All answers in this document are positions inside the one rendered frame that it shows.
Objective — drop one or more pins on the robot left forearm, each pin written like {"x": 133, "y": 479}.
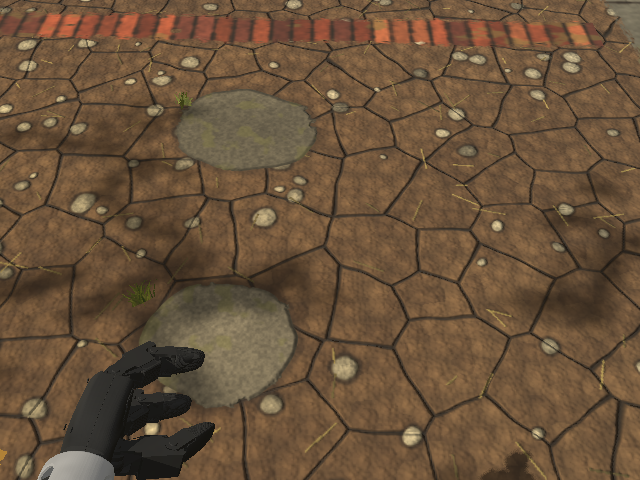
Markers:
{"x": 77, "y": 465}

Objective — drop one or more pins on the robot left hand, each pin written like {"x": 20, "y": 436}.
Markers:
{"x": 110, "y": 408}

